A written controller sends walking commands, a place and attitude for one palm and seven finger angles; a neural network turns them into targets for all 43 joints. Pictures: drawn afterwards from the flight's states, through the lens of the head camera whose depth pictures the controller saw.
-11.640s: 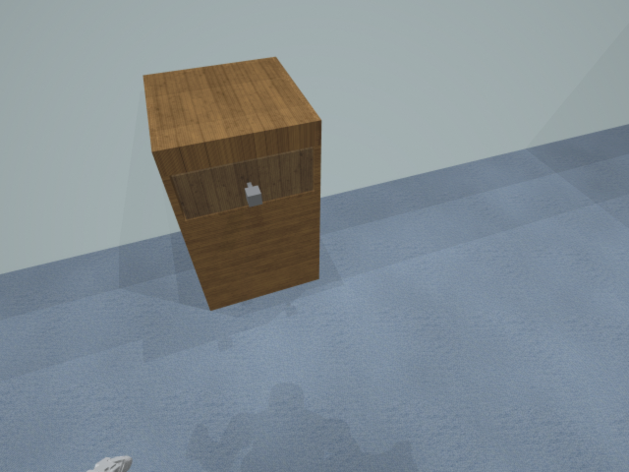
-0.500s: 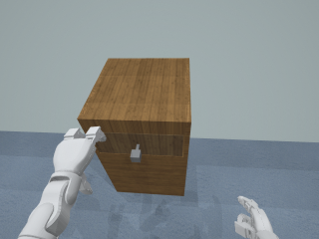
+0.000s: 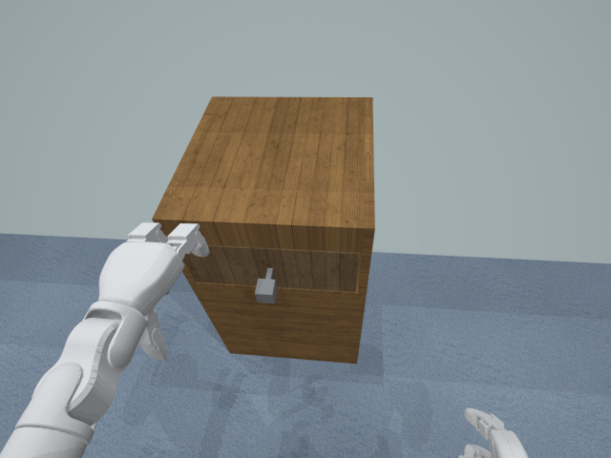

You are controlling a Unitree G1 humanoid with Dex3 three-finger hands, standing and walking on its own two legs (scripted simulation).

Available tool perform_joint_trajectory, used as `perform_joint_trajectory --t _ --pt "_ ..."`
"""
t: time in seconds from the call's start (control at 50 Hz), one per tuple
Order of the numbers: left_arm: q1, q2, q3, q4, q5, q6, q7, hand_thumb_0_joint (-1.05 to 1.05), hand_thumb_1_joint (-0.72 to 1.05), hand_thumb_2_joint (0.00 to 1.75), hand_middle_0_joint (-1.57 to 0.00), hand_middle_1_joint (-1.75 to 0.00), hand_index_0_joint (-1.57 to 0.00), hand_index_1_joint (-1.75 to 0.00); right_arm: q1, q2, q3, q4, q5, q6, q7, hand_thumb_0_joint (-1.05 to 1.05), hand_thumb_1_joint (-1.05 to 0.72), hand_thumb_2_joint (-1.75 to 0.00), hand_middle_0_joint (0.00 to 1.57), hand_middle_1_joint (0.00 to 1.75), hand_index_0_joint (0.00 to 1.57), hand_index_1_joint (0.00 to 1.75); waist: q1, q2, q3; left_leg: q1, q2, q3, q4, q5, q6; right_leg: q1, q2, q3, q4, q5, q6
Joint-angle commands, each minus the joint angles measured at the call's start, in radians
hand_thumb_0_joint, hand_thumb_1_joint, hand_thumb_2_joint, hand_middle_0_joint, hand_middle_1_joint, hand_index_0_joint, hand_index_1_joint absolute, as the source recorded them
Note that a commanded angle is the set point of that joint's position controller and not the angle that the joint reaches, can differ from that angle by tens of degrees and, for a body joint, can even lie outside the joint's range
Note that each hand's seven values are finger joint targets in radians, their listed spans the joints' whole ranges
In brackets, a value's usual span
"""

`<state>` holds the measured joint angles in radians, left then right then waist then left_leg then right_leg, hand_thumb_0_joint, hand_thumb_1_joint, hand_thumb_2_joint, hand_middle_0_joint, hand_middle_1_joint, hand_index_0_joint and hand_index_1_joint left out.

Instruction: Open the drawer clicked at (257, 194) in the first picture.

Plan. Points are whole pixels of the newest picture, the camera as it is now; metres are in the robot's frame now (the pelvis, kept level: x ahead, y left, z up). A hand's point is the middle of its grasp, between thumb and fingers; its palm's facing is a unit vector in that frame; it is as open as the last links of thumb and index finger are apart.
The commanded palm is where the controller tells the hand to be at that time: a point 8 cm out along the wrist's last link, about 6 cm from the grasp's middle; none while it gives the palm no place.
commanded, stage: raise the hand with hooked fingers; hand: left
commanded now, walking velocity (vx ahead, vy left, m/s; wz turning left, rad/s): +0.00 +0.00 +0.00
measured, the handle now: (267, 283) +0.48 +0.16 -0.22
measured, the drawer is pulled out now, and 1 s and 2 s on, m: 0.00 0.00 0.00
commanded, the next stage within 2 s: move the hooked fingers above the handle in 0.10 s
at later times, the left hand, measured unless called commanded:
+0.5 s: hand (187, 293) +0.32 +0.22 +0.02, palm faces -0.06 -0.09 -0.99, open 13.8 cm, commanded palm +0.31 +0.23 +0.08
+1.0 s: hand (220, 281) +0.38 +0.20 -0.05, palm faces -0.04 -0.04 -1.00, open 13.8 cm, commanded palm +0.36 +0.20 +0.00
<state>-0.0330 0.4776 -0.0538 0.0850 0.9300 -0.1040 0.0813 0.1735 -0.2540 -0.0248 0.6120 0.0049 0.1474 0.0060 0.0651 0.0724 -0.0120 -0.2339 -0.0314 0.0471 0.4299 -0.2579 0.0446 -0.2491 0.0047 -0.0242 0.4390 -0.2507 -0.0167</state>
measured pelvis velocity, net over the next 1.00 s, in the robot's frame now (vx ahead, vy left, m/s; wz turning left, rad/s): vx -0.01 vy -0.01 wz -0.01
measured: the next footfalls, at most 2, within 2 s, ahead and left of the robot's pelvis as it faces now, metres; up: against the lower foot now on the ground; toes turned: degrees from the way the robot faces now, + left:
none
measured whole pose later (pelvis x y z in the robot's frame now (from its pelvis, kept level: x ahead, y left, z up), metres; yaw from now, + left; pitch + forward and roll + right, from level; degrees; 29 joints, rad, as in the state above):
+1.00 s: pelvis -0.01 -0.01 -0.03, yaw +0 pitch +16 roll +0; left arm -0.40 0.37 -0.06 0.75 1.11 -0.08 0.43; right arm 0.24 -0.24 -0.07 0.67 -0.02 0.14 0.01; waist -0.04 0.04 -0.13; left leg -0.64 -0.01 0.05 0.75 -0.38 0.03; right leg -0.66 0.02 -0.03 0.75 -0.37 -0.04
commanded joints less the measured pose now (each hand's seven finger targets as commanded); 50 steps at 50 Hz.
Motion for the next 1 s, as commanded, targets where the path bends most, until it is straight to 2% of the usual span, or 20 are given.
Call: perform_joint_trajectory --t 0.0,0.14,0.2,0.24,0.28,0.32,0.34,0.44,0.46,0.54,0.6,0.62,0.64,0.66,0.72,0.84,0.86,0.88,0.96,0.98 --pt "-0.290 0.226 0.181 -0.198 0.004 0.011 0.111 0.00 -0.50 0.30 -0.30 -1.20 -0.30 -1.20 -0.110 -0.098 -0.035 -0.149 0.006 -0.056 -0.003 0.00 -0.90 -0.90 0.20 0.30 0.20 0.30 0.004 0.007 -0.288 0.103 0.030 -0.055 -0.001 0.421 -0.019 0.082 0.003 0.026 -0.005 0.306 -0.035" --pt "-0.232 0.167 0.096 -0.123 -0.010 0.104 0.076 0.00 -0.50 0.30 -0.30 -1.20 -0.30 -1.20 -0.130 -0.111 -0.033 -0.156 0.023 -0.053 -0.001 0.00 -0.90 -0.90 0.20 0.30 0.20 0.30 -0.011 -0.064 -0.271 0.070 0.029 -0.038 -0.013 0.349 -0.007 0.104 0.002 0.034 -0.019 0.294 -0.025" --pt "-0.275 0.158 0.063 -0.130 -0.009 0.099 0.049 0.00 -0.50 0.30 -0.30 -1.20 -0.30 -1.20 -0.134 -0.109 -0.027 -0.158 0.018 -0.053 -0.005 0.00 -0.90 -0.90 0.20 0.30 0.20 0.30 -0.020 -0.065 -0.247 0.065 0.024 -0.034 -0.013 0.319 -0.002 0.093 -0.002 0.033 -0.024 0.281 -0.023" --pt "-0.267 0.150 0.067 -0.080 -0.006 0.085 0.040 0.00 -0.50 0.30 -0.30 -1.20 -0.30 -1.20 -0.126 -0.108 -0.025 -0.157 0.017 -0.052 -0.009 0.00 -0.90 -0.90 0.20 0.30 0.20 0.30 -0.022 -0.102 -0.208 0.039 0.023 -0.032 -0.010 0.293 0.001 0.071 0.001 0.035 -0.029 0.268 -0.022" --pt "-0.305 0.158 0.077 -0.062 0.007 0.058 0.049 0.00 -0.50 0.30 -0.30 -1.20 -0.30 -1.20 -0.112 -0.103 -0.026 -0.149 0.014 -0.053 -0.012 0.00 -0.90 -0.90 0.20 0.30 0.20 0.30 -0.021 -0.098 -0.213 0.031 0.018 -0.027 0.000 0.278 0.002 0.060 0.000 0.038 -0.020 0.261 -0.022" --pt "-0.352 0.175 0.097 -0.032 0.021 0.032 0.070 0.00 -0.50 0.30 -0.30 -1.20 -0.30 -1.20 -0.104 -0.102 -0.025 -0.141 0.012 -0.056 -0.018 0.00 -0.90 -0.90 0.20 0.30 0.20 0.30 -0.023 -0.104 -0.225 0.010 0.013 -0.024 0.017 0.261 0.004 0.047 -0.002 0.045 -0.007 0.261 -0.022" --pt "-0.360 0.223 0.148 -0.008 0.030 0.022 0.086 0.00 -0.50 0.30 -0.30 -1.20 -0.30 -1.20 -0.097 -0.103 -0.027 -0.135 0.011 -0.058 -0.021 0.00 -0.90 -0.90 0.20 0.30 0.20 0.30 -0.014 -0.101 -0.236 -0.002 0.014 -0.023 0.021 0.252 0.004 0.052 -0.002 0.057 -0.006 0.254 -0.023" --pt "-0.450 0.206 0.145 0.031 0.073 -0.014 0.164 0.00 -0.50 0.30 -0.30 -1.20 -0.30 -1.20 -0.071 -0.095 -0.041 -0.116 0.001 -0.067 -0.024 0.00 -0.90 -0.90 0.20 0.30 0.20 0.30 -0.025 -0.010 -0.334 -0.004 0.009 -0.022 0.080 0.302 -0.001 0.012 0.000 0.063 0.053 0.300 -0.032" --pt "-0.448 0.174 0.120 0.047 0.074 -0.010 0.178 0.00 -0.50 0.30 -0.30 -1.20 -0.30 -1.20 -0.064 -0.090 -0.042 -0.117 0.000 -0.067 -0.023 0.00 -0.90 -0.90 0.20 0.30 0.20 0.30 -0.030 -0.004 -0.355 -0.006 0.009 -0.021 0.091 0.305 0.000 0.009 -0.002 0.059 0.062 0.310 -0.031" --pt "-0.429 0.147 0.108 0.170 0.079 0.013 0.203 0.00 -0.50 0.30 -0.30 -1.20 -0.30 -1.20 -0.037 -0.104 -0.055 -0.099 0.002 -0.067 -0.019 0.00 -0.90 -0.90 0.20 0.30 0.20 0.30 -0.047 -0.070 -0.360 -0.065 0.010 -0.021 0.127 0.306 -0.002 -0.023 0.006 0.054 0.093 0.337 -0.029" --pt "-0.462 0.078 0.030 0.202 0.085 0.025 0.207 0.00 -0.50 0.30 -0.30 -1.20 -0.30 -1.20 -0.021 -0.108 -0.063 -0.098 0.001 -0.063 -0.013 0.00 -0.90 -0.90 0.20 0.30 0.20 0.30 -0.065 -0.062 -0.364 -0.076 0.011 -0.020 0.147 0.300 -0.004 -0.064 0.006 0.045 0.110 0.332 -0.028" --pt "-0.464 0.067 0.021 0.230 0.085 0.029 0.207 0.00 -0.50 0.30 -0.30 -1.20 -0.30 -1.20 -0.010 -0.110 -0.065 -0.095 0.001 -0.061 -0.013 0.00 -0.90 -0.90 0.20 0.30 0.20 0.30 -0.070 -0.089 -0.369 -0.085 0.011 -0.020 0.157 0.299 -0.001 -0.069 0.006 0.042 0.115 0.338 -0.026" --pt "-0.496 0.081 0.029 0.244 0.090 0.026 0.209 0.00 -0.50 0.30 -0.30 -1.20 -0.30 -1.20 -0.005 -0.116 -0.067 -0.090 0.000 -0.059 -0.013 0.00 -0.90 -0.90 0.20 0.30 0.20 0.30 -0.078 -0.085 -0.364 -0.090 0.013 -0.025 0.161 0.297 -0.002 -0.088 0.009 0.043 0.121 0.322 -0.027" --pt "-0.507 0.096 0.041 0.233 0.096 0.018 0.215 0.00 -0.50 0.30 -0.30 -1.20 -0.30 -1.20 0.008 -0.117 -0.069 -0.090 -0.004 -0.056 -0.013 0.00 -0.90 -0.90 0.20 0.30 0.20 0.30 -0.069 -0.081 -0.395 -0.093 0.011 -0.025 0.168 0.303 -0.002 -0.077 0.009 0.044 0.131 0.326 -0.029" --pt "-0.540 0.083 0.038 0.255 0.109 -0.004 0.246 0.00 -0.50 0.30 -0.30 -1.20 -0.30 -1.20 0.022 -0.114 -0.071 -0.087 -0.011 -0.050 -0.013 0.00 -0.90 -0.90 0.20 0.30 0.20 0.30 -0.079 -0.083 -0.400 -0.113 0.009 -0.029 0.192 0.305 0.000 -0.106 0.009 0.043 0.156 0.331 -0.030" --pt "-0.601 0.159 0.143 0.398 0.162 -0.011 0.359 0.00 -0.50 0.30 -0.30 -1.20 -0.30 -1.20 0.054 -0.118 -0.075 -0.062 -0.022 -0.045 -0.013 0.00 -0.90 -0.90 0.20 0.30 0.20 0.30 -0.069 -0.055 -0.420 -0.213 0.007 -0.031 0.239 0.266 -0.004 -0.170 0.014 0.033 0.224 0.275 -0.040" --pt "-0.640 0.125 0.107 0.401 0.168 -0.006 0.376 0.00 -0.50 0.30 -0.30 -1.20 -0.30 -1.20 0.058 -0.114 -0.074 -0.062 -0.024 -0.046 -0.011 0.00 -0.90 -0.90 0.20 0.30 0.20 0.30 -0.082 -0.040 -0.433 -0.214 0.008 -0.027 0.250 0.263 -0.003 -0.189 0.013 0.032 0.231 0.273 -0.039" --pt "-0.605 0.128 0.122 0.449 0.174 0.007 0.391 0.00 -0.50 0.30 -0.30 -1.20 -0.30 -1.20 0.066 -0.115 -0.079 -0.057 -0.025 -0.046 -0.009 0.00 -0.90 -0.90 0.20 0.30 0.20 0.30 -0.075 -0.051 -0.443 -0.228 0.008 -0.022 0.262 0.267 -0.003 -0.192 0.016 0.032 0.240 0.279 -0.039" --pt "-0.700 0.042 0.032 0.548 0.177 0.048 0.407 0.00 -0.50 0.30 -0.30 -1.20 -0.30 -1.20 0.098 -0.121 -0.085 -0.040 -0.024 -0.047 0.000 0.00 -0.90 -0.90 0.20 0.30 0.20 0.30 -0.117 -0.044 -0.462 -0.247 0.014 -0.021 0.295 0.242 -0.003 -0.259 0.019 0.021 0.259 0.244 -0.036" --pt "-0.723 0.055 0.035 0.567 0.181 0.050 0.403 0.00 -0.50 0.30 -0.30 -1.20 -0.30 -1.20 0.107 -0.126 -0.087 -0.031 -0.025 -0.047 0.000 0.00 -0.90 -0.90 0.20 0.30 0.20 0.30 -0.122 -0.059 -0.478 -0.249 0.016 -0.024 0.305 0.246 -0.003 -0.268 0.021 0.022 0.265 0.245 -0.036"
